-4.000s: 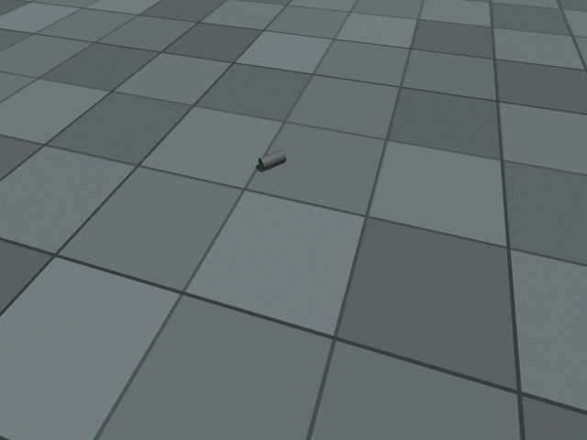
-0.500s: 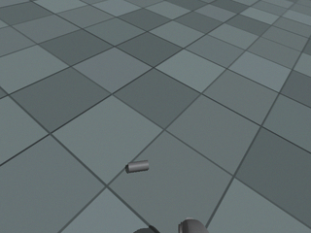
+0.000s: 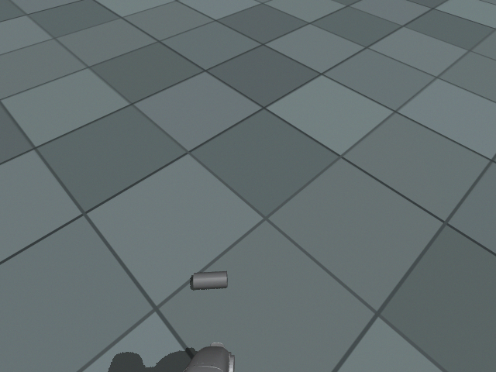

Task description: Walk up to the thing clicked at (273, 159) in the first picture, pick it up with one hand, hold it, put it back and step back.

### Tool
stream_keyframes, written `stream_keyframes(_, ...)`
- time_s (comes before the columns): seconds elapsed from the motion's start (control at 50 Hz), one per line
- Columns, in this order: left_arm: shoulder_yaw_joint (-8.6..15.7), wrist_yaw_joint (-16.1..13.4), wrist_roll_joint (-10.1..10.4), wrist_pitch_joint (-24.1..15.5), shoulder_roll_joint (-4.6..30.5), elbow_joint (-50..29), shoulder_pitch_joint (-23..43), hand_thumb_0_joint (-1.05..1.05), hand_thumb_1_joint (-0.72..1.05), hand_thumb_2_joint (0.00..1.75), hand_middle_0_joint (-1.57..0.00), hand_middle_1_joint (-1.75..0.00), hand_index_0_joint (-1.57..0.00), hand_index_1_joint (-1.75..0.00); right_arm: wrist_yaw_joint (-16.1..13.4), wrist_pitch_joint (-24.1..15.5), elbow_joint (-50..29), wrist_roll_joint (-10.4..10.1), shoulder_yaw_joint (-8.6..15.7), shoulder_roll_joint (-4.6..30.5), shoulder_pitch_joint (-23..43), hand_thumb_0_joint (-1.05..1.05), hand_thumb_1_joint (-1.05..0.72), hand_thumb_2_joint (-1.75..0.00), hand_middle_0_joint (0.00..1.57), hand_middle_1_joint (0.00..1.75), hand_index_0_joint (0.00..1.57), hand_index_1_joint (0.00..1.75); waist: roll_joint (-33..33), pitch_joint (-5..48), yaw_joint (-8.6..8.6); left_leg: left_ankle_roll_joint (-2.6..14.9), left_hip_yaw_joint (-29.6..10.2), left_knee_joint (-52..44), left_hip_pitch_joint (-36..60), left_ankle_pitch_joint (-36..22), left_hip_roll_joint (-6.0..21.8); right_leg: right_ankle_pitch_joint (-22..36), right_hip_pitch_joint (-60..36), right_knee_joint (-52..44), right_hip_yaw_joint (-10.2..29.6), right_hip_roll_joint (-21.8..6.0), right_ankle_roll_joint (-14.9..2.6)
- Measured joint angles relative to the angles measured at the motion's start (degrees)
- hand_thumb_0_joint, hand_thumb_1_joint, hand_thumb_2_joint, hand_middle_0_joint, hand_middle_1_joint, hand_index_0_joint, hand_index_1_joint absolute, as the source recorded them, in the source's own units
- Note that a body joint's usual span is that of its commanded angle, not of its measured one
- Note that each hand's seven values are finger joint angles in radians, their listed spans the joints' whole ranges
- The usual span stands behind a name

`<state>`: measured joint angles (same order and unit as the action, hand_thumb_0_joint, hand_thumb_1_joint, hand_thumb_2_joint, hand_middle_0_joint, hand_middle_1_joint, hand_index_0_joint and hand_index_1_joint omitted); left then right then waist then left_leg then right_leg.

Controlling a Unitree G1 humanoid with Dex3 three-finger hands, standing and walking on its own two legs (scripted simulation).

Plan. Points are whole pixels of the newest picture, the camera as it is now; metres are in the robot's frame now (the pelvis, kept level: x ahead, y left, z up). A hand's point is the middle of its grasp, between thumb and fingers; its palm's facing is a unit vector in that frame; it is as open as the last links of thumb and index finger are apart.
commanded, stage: walk up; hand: left
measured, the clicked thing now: (210, 280) +0.54 +0.22 -0.73
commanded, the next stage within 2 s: none
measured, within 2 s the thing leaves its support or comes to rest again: neither
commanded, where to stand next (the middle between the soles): +0.18 -0.03 m, yaw +3 degrees
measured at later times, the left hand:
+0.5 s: hand (156, 369) +0.14 +0.20 -0.16, palm faces +0.01 -0.89 -0.45, open 7.4 cm
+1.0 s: hand out of the picture +0.11 +0.26 -0.17, palm faces +0.06 -0.90 -0.43, open 7.4 cm
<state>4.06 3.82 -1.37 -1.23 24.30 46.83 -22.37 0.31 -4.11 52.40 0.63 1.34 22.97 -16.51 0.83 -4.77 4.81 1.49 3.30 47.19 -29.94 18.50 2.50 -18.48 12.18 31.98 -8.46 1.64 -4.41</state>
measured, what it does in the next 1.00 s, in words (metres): steps on the spot: left foot, then right foot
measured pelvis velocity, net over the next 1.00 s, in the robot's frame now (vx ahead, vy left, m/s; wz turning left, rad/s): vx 0.09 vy -0.04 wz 0.10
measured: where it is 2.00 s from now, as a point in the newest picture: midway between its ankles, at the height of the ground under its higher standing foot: outside the picture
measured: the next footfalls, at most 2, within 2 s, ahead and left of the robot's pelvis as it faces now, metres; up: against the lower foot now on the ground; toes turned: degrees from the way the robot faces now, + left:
left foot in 0.10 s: +0.16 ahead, +0.09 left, +0.00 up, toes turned +6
right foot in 0.44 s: +0.20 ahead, -0.24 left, +0.00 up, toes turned +0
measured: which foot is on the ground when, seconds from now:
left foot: up 0.00-0.08, down 0.10-0.46, up 0.48-0.78, down 0.80-1.00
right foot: down 0.00-0.12, up 0.14-0.42, down 0.44-0.82, up 0.84-1.00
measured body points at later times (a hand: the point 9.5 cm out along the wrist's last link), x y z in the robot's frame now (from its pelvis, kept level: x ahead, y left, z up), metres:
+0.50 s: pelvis +0.08 -0.09 -0.03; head +0.11 -0.10 +0.42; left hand +0.14 +0.25 -0.13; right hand +0.17 -0.42 -0.14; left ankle +0.12 +0.07 -0.72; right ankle +0.16 -0.24 -0.73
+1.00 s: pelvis +0.09 -0.04 -0.02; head +0.12 -0.02 +0.43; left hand +0.11 +0.30 -0.14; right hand +0.19 -0.36 -0.12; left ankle +0.07 +0.07 -0.73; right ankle +0.15 -0.18 -0.71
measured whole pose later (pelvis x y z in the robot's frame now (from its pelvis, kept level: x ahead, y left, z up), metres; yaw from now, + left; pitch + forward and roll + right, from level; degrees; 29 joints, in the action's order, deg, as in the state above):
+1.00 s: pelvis +0.09 -0.04 -0.02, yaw +6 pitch -1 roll -1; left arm 2.1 -1.6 0.2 -1.5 25.4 55.1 -13.9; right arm 1.3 1.0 52.4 1.6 3.2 23.1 -12.6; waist 0.7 -4.9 -0.5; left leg 1.2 0.7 44.5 -19.1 24.3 0.8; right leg -26.3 27.7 51.7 -1.4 -3.0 -0.9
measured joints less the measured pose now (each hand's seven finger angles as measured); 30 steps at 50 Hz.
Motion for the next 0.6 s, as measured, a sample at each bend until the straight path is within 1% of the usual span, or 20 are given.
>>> stream_keyframes(0.04, -0.23, -0.02, -0.03, 0.32, -0.08, -0.21, -0.43, 0.00, 0.90, 0.90, -0.21, -0.30, -0.20, -0.30, 0.04, -0.07, -0.47, -0.17, 0.05, -0.39, 0.13, 0.01, -0.90, -0.89, 0.21, 0.30, 0.20, 0.30, 0.96, -0.40, 0.16, 0.19, 0.51, -4.51, 2.01, -1.81, -0.37, -1.50, -1.15, 0.44, -0.63, 0.10, -0.10)
stream_keyframes(0.06, -0.38, 0.02, -0.02, 0.56, -0.16, -0.31, -0.59, 0.00, 0.90, 0.90, -0.21, -0.30, -0.20, -0.30, -0.01, -0.23, -0.80, -0.27, 0.16, -0.47, 0.14, 0.01, -0.90, -0.89, 0.21, 0.30, 0.20, 0.30, 1.42, -0.53, 0.09, 0.38, 0.89, -7.24, 3.55, -3.61, -0.72, -2.61, -1.49, 1.31, -0.93, -0.02, -0.07)
stream_keyframes(0.1, -0.77, 0.10, 0.07, 1.02, -0.32, -0.60, -0.99, 0.01, 0.90, 0.90, -0.21, -0.30, -0.20, -0.30, -0.44, -0.98, -1.85, -0.29, 0.54, -0.25, -0.02, 0.01, -0.90, -0.89, 0.21, 0.30, 0.20, 0.30, 2.38, -0.68, -0.48, 1.45, 1.68, -12.40, 7.17, -8.44, -1.83, -6.01, -0.93, 5.85, -1.24, -0.82, 0.22)
stream_keyframes(0.12, -0.82, 0.00, 0.18, 1.26, -0.48, -0.37, -0.63, 0.01, 0.90, 0.90, -0.21, -0.30, -0.20, -0.30, -0.89, -1.30, -2.34, -0.04, 0.82, -0.35, 0.33, 0.01, -0.90, -0.89, 0.21, 0.30, 0.20, 0.30, 3.55, -1.28, -0.98, 1.75, 2.16, -11.57, 7.53, -8.27, -2.72, -7.06, 0.46, 10.48, -0.23, -1.90, 0.68)
stream_keyframes(0.14, -0.91, -0.16, 0.23, 1.69, -0.98, -0.05, -0.06, 0.01, 0.90, 0.90, -0.21, -0.30, -0.20, -0.30, -1.39, -1.42, -3.05, 0.22, 1.01, -0.24, 0.53, 0.01, -0.90, -0.89, 0.21, 0.30, 0.20, 0.30, 3.96, -1.69, -1.49, 1.81, 2.37, -10.17, 7.62, -6.96, -3.01, -7.93, 2.62, 16.15, 1.68, -1.94, 1.81)
stream_keyframes(0.18, -1.50, -0.25, 0.05, 2.69, -1.67, 0.16, 0.93, 0.01, 0.90, 0.90, -0.21, -0.30, -0.20, -0.30, -2.08, -1.27, -3.99, -0.24, 1.21, 0.02, 0.79, 0.01, -0.90, -0.89, 0.21, 0.30, 0.21, 0.30, 3.60, -1.79, -2.47, 2.11, 2.18, -8.89, 8.38, -4.97, -2.29, -10.08, 7.59, 26.83, 4.55, -1.22, 3.28)
stream_keyframes(0.22, -1.72, -0.11, -0.07, 3.09, -1.29, 0.14, 1.93, 0.01, 0.90, 0.90, -0.21, -0.30, -0.20, -0.30, -2.47, -0.92, -4.20, -0.45, 1.26, -0.26, 0.99, 0.01, -0.90, -0.89, 0.21, 0.30, 0.21, 0.30, 3.66, -1.74, -3.39, 1.72, 1.83, -9.97, 10.14, -4.64, -1.31, -9.32, 11.84, 32.51, 6.71, -1.78, 3.86)
stream_keyframes(0.24, -1.54, -0.06, 0.03, 3.08, -0.81, 0.09, 2.51, 0.01, 0.90, 0.90, -0.21, -0.30, -0.20, -0.30, -2.52, -0.84, -4.27, -0.43, 1.14, -0.48, 0.84, 0.01, -0.90, -0.89, 0.21, 0.30, 0.21, 0.30, 3.96, -1.65, -3.80, 1.14, 1.61, -10.90, 11.04, -4.87, -0.94, -8.14, 13.46, 32.80, 7.84, -2.52, 3.94)
stream_keyframes(0.28, -0.97, -0.18, 0.44, 2.73, 0.21, -0.03, 3.73, 0.01, 0.90, 0.90, -0.21, -0.30, -0.20, -0.30, -2.23, -0.80, -4.29, -0.24, 0.82, -0.62, 0.28, 0.01, -0.90, -0.89, 0.21, 0.30, 0.20, 0.30, 4.42, -1.46, -4.46, 0.00, 1.00, -12.22, 12.26, -5.19, -0.23, -5.39, 15.70, 30.37, 9.48, -4.48, 4.06)
stream_keyframes(0.32, -0.51, -0.63, 1.05, 2.04, 0.88, 0.19, 4.91, 0.01, 0.90, 0.90, -0.21, -0.30, -0.20, -0.30, -1.66, -0.38, -3.92, 0.23, 0.52, -0.29, 0.07, 0.01, -0.90, -0.89, 0.21, 0.30, 0.20, 0.30, 4.22, -1.41, -4.96, -0.72, 0.30, -12.33, 12.77, -4.89, 0.62, -2.92, 16.23, 25.14, 10.13, -6.30, 4.40)
stream_keyframes(0.36, -0.31, -1.08, 1.58, 1.30, 1.11, 1.06, 6.03, 0.00, 0.90, 0.90, -0.21, -0.30, -0.20, -0.30, -1.07, 0.49, -3.39, 0.56, 0.37, 0.35, 0.39, 0.01, -0.90, -0.89, 0.21, 0.30, 0.20, 0.30, 3.36, -1.23, -5.47, -1.13, -0.43, -11.06, 12.25, -3.91, 1.48, -0.44, 15.54, 18.90, 10.21, -7.44, 4.95)
stream_keyframes(0.42, -0.33, -1.96, 1.85, 0.11, 1.24, 2.73, 7.13, 0.00, 0.90, 0.90, -0.21, -0.30, -0.20, -0.30, -0.20, 2.69, -3.02, 0.58, 0.46, 1.50, 1.24, 0.01, -0.90, -0.89, 0.21, 0.30, 0.20, 0.30, 1.09, -0.85, -6.22, -1.34, -2.09, -5.87, 9.69, -0.73, 2.83, 4.46, 12.06, 10.78, 9.55, -6.96, 5.50)
stream_keyframes(0.44, -0.27, -2.36, 1.74, -0.39, 1.45, 3.11, 7.09, 0.00, 0.90, 0.90, -0.21, -0.30, -0.20, -0.30, -0.06, 3.57, -3.06, 0.57, 0.57, 1.77, 1.47, 0.01, -0.90, -0.89, 0.21, 0.30, 0.20, 0.30, 0.48, -0.52, -6.16, -0.89, -2.53, -3.03, 8.29, 1.01, 3.19, 3.93, 10.68, 8.74, 9.44, -6.43, 6.23)
stream_keyframes(0.46, -0.13, -2.94, 1.40, -0.78, 0.89, 3.78, 7.52, 0.00, 0.90, 0.90, -0.21, -0.30, -0.20, -0.30, -0.13, 4.45, -2.78, 0.51, 0.87, 2.31, 2.23, 0.01, -0.90, -0.89, 0.21, 0.30, 0.20, 0.30, -1.36, -0.83, -5.88, 0.33, -3.86, 0.27, 6.80, 3.48, 3.88, 2.51, 11.03, 9.88, 8.93, -5.27, 7.09)
stream_keyframes(0.48, -0.31, -3.42, 0.96, -0.97, 0.23, 4.20, 7.86, 0.00, 0.90, 0.90, -0.21, -0.30, -0.20, -0.30, -0.35, 5.35, -2.41, 0.41, 1.23, 2.64, 3.07, 0.01, -0.90, -0.89, 0.21, 0.30, 0.20, 0.30, -2.92, -1.20, -5.72, 0.93, -5.98, 3.51, 5.35, 5.95, 3.17, 1.74, 11.76, 11.55, 8.44, -4.60, 7.37)
stream_keyframes(0.5, -0.77, -3.73, 0.64, -0.99, -0.38, 4.47, 8.18, 0.00, 0.90, 0.90, -0.21, -0.30, -0.20, -0.30, -0.53, 6.11, -2.18, 0.33, 1.56, 2.79, 3.69, 0.01, -0.90, -0.89, 0.21, 0.30, 0.20, 0.30, -3.99, -1.49, -5.56, 1.01, -7.37, 6.52, 4.04, 7.86, 1.81, 1.38, 12.29, 12.56, 8.17, -4.49, 7.34)
stream_keyframes(0.54, -1.67, -4.05, 0.32, -0.92, -1.40, 4.75, 8.83, 0.00, 0.90, 0.90, -0.21, -0.30, -0.20, -0.30, -0.52, 6.80, -1.74, 0.33, 1.93, 2.97, 4.62, 0.01, -0.90, -0.89, 0.20, 0.30, 0.20, 0.30, -5.39, -2.05, -5.07, 0.91, -7.15, 10.73, 2.10, 9.73, -0.03, 1.46, 12.76, 12.78, 8.03, -4.87, 6.84)
stream_keyframes(0.6, -2.24, -4.45, 0.12, -1.16, -2.04, 4.36, 9.43, 0.00, 0.90, 0.90, -0.21, -0.30, -0.20, -0.30, 0.26, 7.09, -1.36, 0.41, 2.37, 3.16, 5.34, 0.01, -0.90, -0.89, 0.20, 0.30, 0.20, 0.30, -6.61, -2.79, -4.65, 0.29, -5.62, 14.97, 0.13, 8.94, -0.94, 2.03, 13.15, 11.94, 7.67, -5.83, 6.52)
